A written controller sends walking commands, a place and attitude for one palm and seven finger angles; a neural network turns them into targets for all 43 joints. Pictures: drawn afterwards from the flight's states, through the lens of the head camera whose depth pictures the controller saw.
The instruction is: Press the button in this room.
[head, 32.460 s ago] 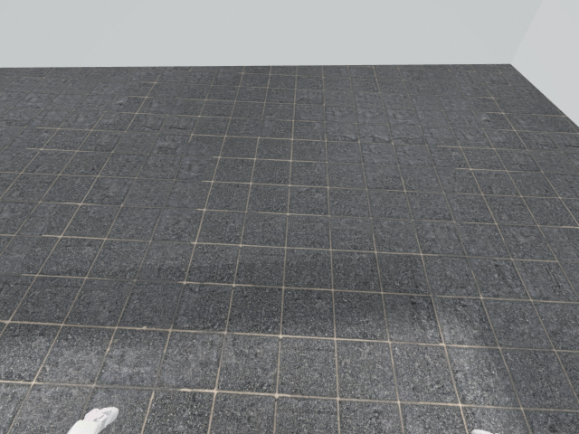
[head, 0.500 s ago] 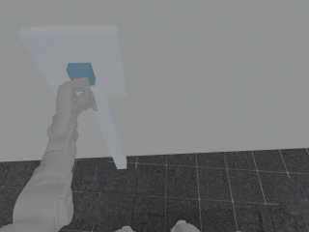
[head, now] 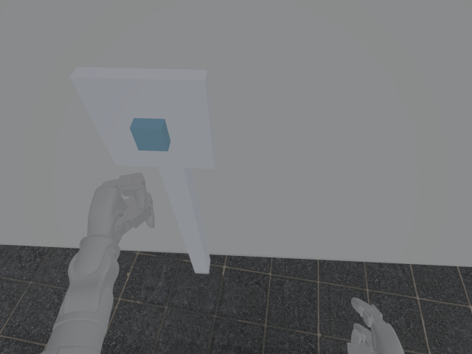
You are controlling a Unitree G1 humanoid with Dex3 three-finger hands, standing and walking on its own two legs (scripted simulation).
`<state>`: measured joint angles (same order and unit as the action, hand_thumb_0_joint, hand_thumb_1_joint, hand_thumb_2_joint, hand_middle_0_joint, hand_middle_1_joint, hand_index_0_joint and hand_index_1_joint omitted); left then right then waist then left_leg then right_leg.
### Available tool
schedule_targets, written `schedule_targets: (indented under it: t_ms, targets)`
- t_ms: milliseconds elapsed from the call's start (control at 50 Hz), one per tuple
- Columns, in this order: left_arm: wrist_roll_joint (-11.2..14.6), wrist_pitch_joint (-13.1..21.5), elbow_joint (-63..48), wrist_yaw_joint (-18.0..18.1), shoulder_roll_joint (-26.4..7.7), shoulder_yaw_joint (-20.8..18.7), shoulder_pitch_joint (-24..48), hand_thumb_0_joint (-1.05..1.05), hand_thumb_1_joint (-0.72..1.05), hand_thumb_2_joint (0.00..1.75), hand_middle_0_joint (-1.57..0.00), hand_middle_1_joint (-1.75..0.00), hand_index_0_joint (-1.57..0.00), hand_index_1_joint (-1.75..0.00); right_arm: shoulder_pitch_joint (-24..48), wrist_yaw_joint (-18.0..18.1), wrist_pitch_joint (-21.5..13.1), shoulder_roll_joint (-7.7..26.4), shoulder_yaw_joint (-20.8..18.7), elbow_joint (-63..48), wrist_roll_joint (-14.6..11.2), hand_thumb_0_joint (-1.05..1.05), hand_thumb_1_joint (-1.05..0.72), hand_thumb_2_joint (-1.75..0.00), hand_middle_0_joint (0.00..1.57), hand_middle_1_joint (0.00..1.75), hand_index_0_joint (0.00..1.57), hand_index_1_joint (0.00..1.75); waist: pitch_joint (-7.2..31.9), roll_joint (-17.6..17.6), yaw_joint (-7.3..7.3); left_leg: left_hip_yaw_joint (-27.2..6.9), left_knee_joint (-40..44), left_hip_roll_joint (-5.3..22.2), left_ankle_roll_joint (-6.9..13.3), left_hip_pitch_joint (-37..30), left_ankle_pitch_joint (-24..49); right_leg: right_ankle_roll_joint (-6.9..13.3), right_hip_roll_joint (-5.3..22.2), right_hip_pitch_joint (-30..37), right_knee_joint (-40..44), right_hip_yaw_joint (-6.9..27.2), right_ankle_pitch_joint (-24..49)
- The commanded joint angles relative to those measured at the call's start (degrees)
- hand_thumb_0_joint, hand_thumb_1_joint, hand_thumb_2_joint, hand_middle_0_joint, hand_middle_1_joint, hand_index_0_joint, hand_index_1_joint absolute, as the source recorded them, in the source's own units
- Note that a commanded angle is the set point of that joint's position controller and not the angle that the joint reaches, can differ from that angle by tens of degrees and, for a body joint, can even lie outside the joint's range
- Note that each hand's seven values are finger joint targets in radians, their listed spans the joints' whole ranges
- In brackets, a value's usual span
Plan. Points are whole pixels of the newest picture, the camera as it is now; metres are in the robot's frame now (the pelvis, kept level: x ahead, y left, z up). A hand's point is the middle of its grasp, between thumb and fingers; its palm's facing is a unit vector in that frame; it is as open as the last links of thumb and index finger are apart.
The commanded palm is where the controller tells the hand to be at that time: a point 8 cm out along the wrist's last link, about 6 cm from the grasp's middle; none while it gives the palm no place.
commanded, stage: draw the hand back to the body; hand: left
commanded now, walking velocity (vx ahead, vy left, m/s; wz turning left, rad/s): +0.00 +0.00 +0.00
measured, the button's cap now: (151, 133) +0.47 +0.19 +0.11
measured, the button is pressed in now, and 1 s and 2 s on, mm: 0 0 0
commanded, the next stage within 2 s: step back with the hand held close in 1.56 s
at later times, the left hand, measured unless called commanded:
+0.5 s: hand (116, 225) +0.27 +0.19 +0.12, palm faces +0.01 -1.00 -0.04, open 3.1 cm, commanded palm +0.24 +0.24 +0.12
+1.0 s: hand (52, 252) +0.21 +0.23 +0.16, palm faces +0.31 -0.89 -0.33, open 3.1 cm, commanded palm +0.17 +0.27 +0.18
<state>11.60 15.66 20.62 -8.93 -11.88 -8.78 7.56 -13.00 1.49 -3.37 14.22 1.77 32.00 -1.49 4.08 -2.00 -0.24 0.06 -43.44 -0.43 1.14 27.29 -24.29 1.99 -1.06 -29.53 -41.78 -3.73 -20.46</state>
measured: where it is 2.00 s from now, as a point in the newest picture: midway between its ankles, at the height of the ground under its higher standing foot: outside the picture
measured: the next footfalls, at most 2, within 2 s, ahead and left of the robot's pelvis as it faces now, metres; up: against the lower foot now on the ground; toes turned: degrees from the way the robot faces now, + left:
none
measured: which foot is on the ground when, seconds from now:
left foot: down 0.00-1.00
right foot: down 0.00-1.00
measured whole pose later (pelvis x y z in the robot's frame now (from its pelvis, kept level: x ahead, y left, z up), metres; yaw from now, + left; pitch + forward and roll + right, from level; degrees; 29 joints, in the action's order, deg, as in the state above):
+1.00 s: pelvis +0.00 +0.02 +0.03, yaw -1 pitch -4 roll -1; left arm 2.7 3.9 -18.6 5.7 -16.5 -9.5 -22.6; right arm -11.7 3.7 -6.2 12.8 3.5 35.5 0.7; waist -1.0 -4.2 -3.5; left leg 1.0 -24.9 -1.4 2.2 4.5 -16.4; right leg 0.8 -0.6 -6.9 -23.5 -2.3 -12.6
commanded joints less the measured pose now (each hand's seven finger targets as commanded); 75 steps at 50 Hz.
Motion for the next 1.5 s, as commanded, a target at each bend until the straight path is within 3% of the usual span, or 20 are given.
schedule_targets:
  t_ms: [0, 60, 120, 220, 340, 420, 540, 560, 580, 640, 680, 720, 780, 820, 900, 1040, 1160, 1220, 1420, 1480]
  targets:
    - [1.11, 4.01, -12.39, -1.34, -7.37, -1.34, 21.88, 0.0, 0.9, 0.9, -1.3, -1.5, -1.3, -1.5, -0.29, 1.44, -3.11, 6.64, -2.54, -5.57, -0.37, 0.0, -0.9, -0.9, 0.2, 0.3, 0.2, 0.3, 15.24, 0.13, 3.23, -0.54, 4.54, -0.12, -0.19, -4.52, 19.05, -0.8, 0.92, 10.34, 3.51, 2.74, 21.66]
    - [1.25, 3.01, -10.97, -1.79, -6.5, -0.52, 20.59, 0.0, 0.9, 0.9, -1.3, -1.5, -1.3, -1.5, 0.08, 1.37, -3.43, 6.69, -2.35, -5.89, -0.35, 0.0, -0.9, -0.9, 0.2, 0.3, 0.2, 0.3, 15.73, -0.33, 2.66, -0.79, 4.47, -0.21, -0.25, -4.65, 18.94, -0.68, 1.05, 10.05, 3.32, 2.51, 20.93]
    - [1.96, 1.46, -10.66, -1.62, -11.12, -5.52, 13.64, 0.0, 0.9, 0.9, -1.3, -1.5, -1.3, -1.5, 0.68, 1.33, -3.19, 7.06, -2.28, -7.29, -0.34, 0.0, -0.9, -0.9, 0.2, 0.3, 0.2, 0.3, 17.43, 3.6, 0.08, -0.54, 5.43, -0.32, 0.02, -2.86, 19.23, -0.8, 1.2, 15.19, 3.84, 3.15, 22.03]
    - [3.4, -0.1, -16.85, -1.43, -14.17, -9.94, 7.33, 0.0, 0.9, 0.9, -1.3, -1.5, -1.3, -1.5, 2.91, 1.46, -3.15, 6.37, -1.76, -9.41, -0.63, 0.0, -0.9, -0.9, 0.2, 0.3, 0.2, 0.3, 16.52, 3.52, -1.99, 0.23, 7.53, -0.24, 0.28, -2.66, 19.79, -0.92, 1.54, 19.78, 5.25, 3.98, 24.21]
    - [4.29, -2.0, -24.48, -3.52, -10.45, -5.75, 5.16, 0.0, 0.9, 0.9, -1.3, -1.5, -1.3, -1.5, 4.04, 1.89, -4.96, 6.31, -1.57, -9.61, -1.26, 0.0, -0.9, -0.9, 0.2, 0.3, 0.2, 0.3, 11.47, -0.15, -0.5, 0.06, 9.67, 0.18, 0.34, -6.02, 17.57, -0.75, 1.04, 16.8, 7.98, 3.28, 19.84]
    - [5.04, -4.61, -28.03, -4.51, -9.35, -3.77, 4.14, 0.0, 0.9, 0.9, -1.3, -1.5, -1.3, -1.5, 4.51, 2.6, -6.71, 6.72, -1.33, -9.4, -1.46, 0.0, -0.9, -0.9, 0.2, 0.3, 0.2, 0.3, 8.5, 0.98, 0.38, -1.12, 10.96, 0.31, 0.41, -7.74, 14.14, -0.7, 0.79, 14.83, 9.94, 2.56, 14.06]
    - [5.17, -8.35, -33.56, -3.46, -12.57, -8.04, -2.36, 0.0, 0.9, 0.9, -1.3, -1.5, -1.3, -1.5, 5.71, 3.15, -8.27, 6.4, -1.02, -9.42, -1.34, 0.0, -0.9, -0.9, 0.2, 0.3, 0.2, 0.3, 7.82, 1.54, -1.59, -1.4, 12.73, 0.23, 0.22, -8.69, 14.03, -0.75, 1.08, 16.62, 11.55, 2.27, 12.24]
    - [4.91, -8.75, -35.3, -3.28, -12.06, -7.32, -1.69, 0.0, 0.9, 0.9, -1.3, -1.5, -1.3, -1.5, 6.04, 3.16, -8.56, 6.18, -0.78, -9.45, -1.35, 0.0, -0.9, -0.9, 0.2, 0.3, 0.2, 0.3, 7.34, -0.04, -1.45, -1.58, 13.28, 0.22, 0.03, -9.57, 13.98, -0.59, 1.07, 16.29, 11.65, 1.98, 11.99]
    - [-2.7, -7.12, -42.17, 3.81, -17.59, -6.5, -1.03, 0.0, 0.9, 0.9, -1.3, -1.5, -1.3, -1.5, 7.35, 3.75, -8.37, 5.81, -1.43, -8.09, -0.1, 0.0, -0.9, -0.9, 0.2, 0.3, 0.2, 0.3, 5.13, 0.61, -2.24, -1.04, 15.44, 0.73, 0.9, -10.84, 13.71, -0.19, 2.4, 18.01, 15.55, 4.34, 11.0]
    - [-4.82, -8.14, -41.89, 9.8, -11.39, -2.9, -11.32, 0.0, 0.9, 0.9, -1.3, -1.5, -1.3, -1.5, 7.41, 3.69, -7.98, 4.95, -0.84, -7.4, 0.44, 0.0, -0.9, -0.9, 0.2, 0.3, 0.2, 0.3, 1.6, 1.28, -1.84, -0.94, 17.59, 1.25, 0.96, -12.99, 13.6, -0.31, 2.52, 19.37, 17.56, 3.94, 10.14]
    - [-6.17, -7.99, -44.17, 11.79, -11.7, -3.09, -12.43, 0.0, 0.9, 0.9, -1.3, -1.5, -1.3, -1.5, 7.57, 3.53, -7.37, 4.72, -0.67, -6.94, 0.57, 0.0, -0.9, -0.9, 0.2, 0.3, 0.2, 0.3, 1.42, -2.55, -1.8, -1.08, 19.44, 1.43, 0.5, -15.25, 13.97, -0.12, 2.27, 20.42, 18.29, 3.48, 10.23]
    - [-6.98, -8.04, -43.9, 13.04, -12.2, -3.5, -14.4, 0.0, 0.9, 0.9, -1.3, -1.5, -1.3, -1.5, 7.84, 3.56, -6.94, 4.94, -0.73, -6.28, 0.9, 0.0, -0.9, -0.9, 0.2, 0.3, 0.2, 0.3, -0.21, 0.54, -1.83, -1.17, 20.54, 1.64, 0.6, -15.8, 14.58, -0.16, 1.86, 21.39, 19.63, 3.27, 10.37]
    - [-8.03, -7.76, -46.72, 14.13, -11.6, -3.21, -15.07, 0.0, 0.9, 0.9, -1.3, -1.5, -1.3, -1.5, 8.25, 3.55, -6.37, 4.65, -0.74, -6.39, 1.18, 0.0, -0.9, -0.9, 0.2, 0.3, 0.2, 0.3, -0.24, -1.51, -1.73, -1.01, 22.12, 1.66, 0.5, -18.22, 15.56, -0.16, 1.89, 22.54, 20.41, 3.16, 11.14]
    - [-8.29, -7.71, -47.51, 14.75, -12.86, -4.47, -16.66, 0.0, 0.9, 0.9, -1.3, -1.5, -1.3, -1.5, 8.58, 3.56, -6.19, 4.83, -0.78, -5.99, 1.51, 0.0, -0.9, -0.9, 0.2, 0.3, 0.2, 0.3, -0.2, 0.69, -2.03, -1.1, 22.73, 1.69, 0.61, -18.8, 16.47, -0.18, 1.73, 23.88, 21.28, 3.24, 11.72]
    - [-8.87, -7.1, -52.93, 15.49, -13.38, -6.17, -20.73, 0.0, 0.9, 0.9, -1.3, -1.5, -1.3, -1.5, 8.82, 3.21, -6.32, 4.34, -0.92, -6.18, 1.87, 0.0, -0.9, -0.9, 0.2, 0.3, 0.2, 0.3, 2.24, -2.32, -2.81, -1.33, 23.28, 1.66, 0.04, -20.97, 22.13, 0.07, 1.82, 27.09, 20.57, 2.93, 16.52]
    - [-8.87, -7.48, -55.13, 15.62, -13.77, -8.83, -29.76, 0.0, 0.9, 0.9, -1.3, -1.5, -1.3, -1.5, 8.88, 2.42, -5.97, 4.49, -1.54, -5.92, 2.1, 0.0, -0.9, -0.9, 0.2, 0.3, 0.2, 0.3, -1.11, 1.36, -3.28, -1.22, 23.21, 2.15, -0.37, -20.68, 26.49, -0.17, 1.43, 27.34, 21.17, 2.97, 19.59]
    - [-8.75, -6.93, -58.0, 15.75, -15.25, -12.65, -33.16, 0.0, 0.9, 0.9, -1.3, -1.5, -1.3, -1.5, 8.67, 2.42, -5.43, 4.1, -1.99, -6.02, 1.98, 0.0, -0.9, -0.9, 0.2, 0.3, 0.2, 0.3, -0.92, -0.24, -3.84, -0.98, 22.75, 2.23, -0.7, -21.02, 28.21, -0.19, 1.4, 27.68, 21.14, 3.29, 20.74]
    - [-8.83, -6.6, -60.76, 15.95, -16.12, -13.6, -33.89, 0.0, 0.9, 0.9, -1.3, -1.5, -1.3, -1.5, 8.82, 2.46, -5.99, 4.29, -2.03, -6.2, 1.92, 0.0, -0.9, -0.9, 0.2, 0.3, 0.2, 0.3, -0.83, -3.01, -4.04, -1.16, 22.53, 2.2, -0.94, -21.37, 27.91, -0.06, 1.34, 27.36, 21.58, 3.72, 20.1]
    - [-9.02, -6.58, -57.85, 16.29, -15.29, -13.25, -33.32, 0.0, 0.9, 0.9, -1.3, -1.5, -1.3, -1.5, 8.68, 3.22, -6.17, 4.31, -2.46, -5.49, 2.05, 0.0, -0.9, -0.9, 0.2, 0.3, 0.2, 0.3, -4.55, 1.11, -3.67, -1.03, 23.49, 2.06, 0.09, -20.7, 19.76, -0.28, 1.35, 24.6, 23.77, 4.02, 13.15]
    - [-9.01, -6.19, -59.33, 16.4, -15.18, -13.17, -32.56, 0.0, 0.9, 0.9, -1.3, -1.5, -1.3, -1.5, 9.02, 3.2, -6.32, 4.03, -2.17, -5.82, 2.09, 0.0, -0.9, -0.9, 0.2, 0.3, 0.2, 0.3, -3.61, -1.65, -3.88, -1.24, 23.71, 1.83, -0.02, -20.6, 18.74, -0.11, 1.5, 25.37, 23.78, 4.48, 12.23]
